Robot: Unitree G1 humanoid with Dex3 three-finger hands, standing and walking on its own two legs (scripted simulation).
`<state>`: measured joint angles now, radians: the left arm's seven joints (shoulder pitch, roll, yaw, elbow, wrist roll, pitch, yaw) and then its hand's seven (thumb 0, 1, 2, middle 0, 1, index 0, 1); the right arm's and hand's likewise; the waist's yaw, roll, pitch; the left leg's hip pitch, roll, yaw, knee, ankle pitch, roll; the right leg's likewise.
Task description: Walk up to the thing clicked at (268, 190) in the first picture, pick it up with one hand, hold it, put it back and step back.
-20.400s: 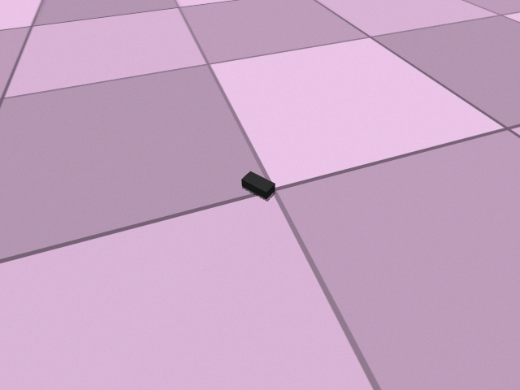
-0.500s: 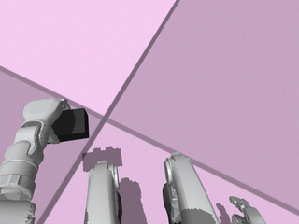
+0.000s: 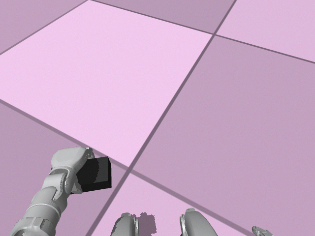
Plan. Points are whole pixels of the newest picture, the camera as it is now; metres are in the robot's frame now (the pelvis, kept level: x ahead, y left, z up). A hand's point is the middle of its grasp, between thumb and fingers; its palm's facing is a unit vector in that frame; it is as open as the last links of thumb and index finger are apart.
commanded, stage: lift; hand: left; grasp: from above
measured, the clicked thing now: (82, 176) +0.34 +0.23 -0.13
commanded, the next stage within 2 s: hold in 0.40 s
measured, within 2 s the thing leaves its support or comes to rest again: neither
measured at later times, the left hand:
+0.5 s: hand (68, 158) +0.35 +0.23 +0.00, palm faces -0.46 -0.07 -0.89, open 10.6 cm
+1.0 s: hand (63, 150) +0.35 +0.22 +0.03, palm faces -0.47 -0.05 -0.88, open 10.6 cm
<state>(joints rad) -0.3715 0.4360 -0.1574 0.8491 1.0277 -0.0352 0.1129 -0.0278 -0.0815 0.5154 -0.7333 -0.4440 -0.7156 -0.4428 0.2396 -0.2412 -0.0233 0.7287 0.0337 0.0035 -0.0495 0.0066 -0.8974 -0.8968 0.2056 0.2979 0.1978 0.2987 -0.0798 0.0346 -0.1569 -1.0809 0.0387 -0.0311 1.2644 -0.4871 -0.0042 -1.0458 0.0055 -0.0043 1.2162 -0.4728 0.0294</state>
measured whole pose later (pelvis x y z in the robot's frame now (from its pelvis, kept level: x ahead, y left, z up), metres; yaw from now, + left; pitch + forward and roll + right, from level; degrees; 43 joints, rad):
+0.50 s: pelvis +0.03 +0.00 +0.07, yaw +0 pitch +9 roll -1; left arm -0.32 0.39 -0.19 0.85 1.02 -0.02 0.12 -0.03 -0.07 0.49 -0.74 -0.42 -0.72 -0.43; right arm 0.26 -0.24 -0.04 0.73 0.03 0.01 -0.04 0.01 -0.90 -0.89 0.20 0.30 0.20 0.30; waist -0.05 0.03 -0.08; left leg -0.64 0.03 0.01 0.84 -0.37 0.00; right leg -0.62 -0.01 0.02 0.81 -0.35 0.03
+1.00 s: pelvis +0.05 +0.00 +0.10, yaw +0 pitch +5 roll -1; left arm -0.27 0.40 -0.20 0.74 1.02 -0.03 0.04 -0.03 -0.07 0.50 -0.74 -0.41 -0.72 -0.42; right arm 0.24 -0.25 -0.05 0.71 0.05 0.03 -0.04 0.01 -0.90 -0.89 0.20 0.30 0.20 0.30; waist -0.03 0.03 -0.06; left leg -0.45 0.02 0.02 0.67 -0.32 0.00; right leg -0.43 -0.01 0.03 0.65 -0.31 0.03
